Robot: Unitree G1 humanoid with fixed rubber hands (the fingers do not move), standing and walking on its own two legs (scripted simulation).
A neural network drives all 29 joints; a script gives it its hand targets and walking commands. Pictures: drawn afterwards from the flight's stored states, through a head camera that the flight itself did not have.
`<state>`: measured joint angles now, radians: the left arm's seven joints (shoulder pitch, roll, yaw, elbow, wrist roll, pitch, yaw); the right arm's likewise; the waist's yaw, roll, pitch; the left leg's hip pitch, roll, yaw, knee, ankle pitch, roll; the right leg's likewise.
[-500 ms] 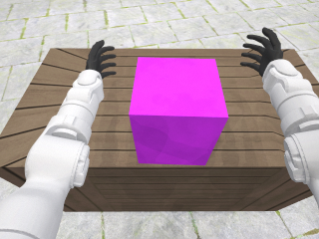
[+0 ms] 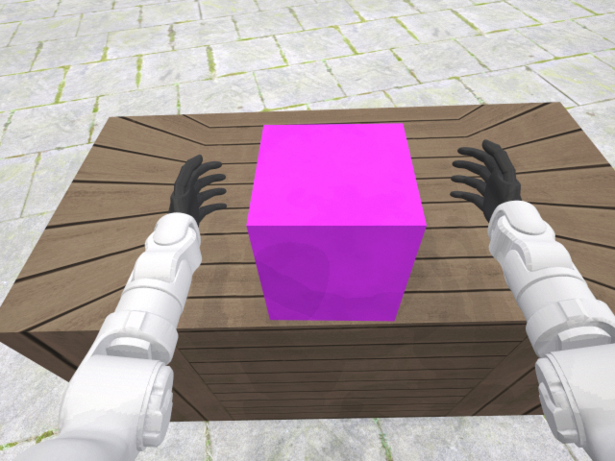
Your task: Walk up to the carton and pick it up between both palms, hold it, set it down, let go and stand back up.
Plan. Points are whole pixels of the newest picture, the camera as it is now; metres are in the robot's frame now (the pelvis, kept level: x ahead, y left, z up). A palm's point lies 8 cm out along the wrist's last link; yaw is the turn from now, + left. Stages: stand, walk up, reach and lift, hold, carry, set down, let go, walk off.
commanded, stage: set down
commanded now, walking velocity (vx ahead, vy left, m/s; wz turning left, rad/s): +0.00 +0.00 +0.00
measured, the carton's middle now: (332, 227) +0.47 +0.03 +0.01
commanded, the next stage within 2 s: none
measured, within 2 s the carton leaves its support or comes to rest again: neither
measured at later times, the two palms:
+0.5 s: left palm (177, 274) +0.34 +0.23 +0.06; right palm (497, 267) +0.37 -0.19 +0.06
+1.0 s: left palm (178, 343) +0.27 +0.22 +0.01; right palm (509, 357) +0.28 -0.20 +0.01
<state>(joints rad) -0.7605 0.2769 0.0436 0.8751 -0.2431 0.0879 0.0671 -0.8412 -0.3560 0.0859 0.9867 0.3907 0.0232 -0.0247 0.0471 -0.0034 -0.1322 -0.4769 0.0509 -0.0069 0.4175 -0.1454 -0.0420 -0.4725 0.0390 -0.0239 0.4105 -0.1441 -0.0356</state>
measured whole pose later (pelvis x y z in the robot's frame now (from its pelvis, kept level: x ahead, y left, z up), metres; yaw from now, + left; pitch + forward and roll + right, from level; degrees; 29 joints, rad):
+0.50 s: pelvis +0.02 +0.00 +0.01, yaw +1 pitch +3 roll +0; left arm -0.31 0.20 0.08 0.51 -0.14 0.05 0.04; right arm -0.42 -0.28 0.05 0.72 0.33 -0.10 -0.02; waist 0.03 0.00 -0.04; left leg -0.26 0.04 -0.01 0.37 -0.17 -0.04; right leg -0.24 0.03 -0.03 0.35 -0.16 -0.03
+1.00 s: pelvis +0.03 +0.01 +0.01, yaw -1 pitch -2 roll +0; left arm 0.03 0.13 0.02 0.48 -0.10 -0.18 0.09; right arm -0.02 -0.25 0.05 0.62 0.27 -0.31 0.04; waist 0.03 -0.01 0.01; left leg -0.12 0.03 0.02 0.36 -0.20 -0.03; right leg -0.13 0.02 0.00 0.37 -0.20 -0.02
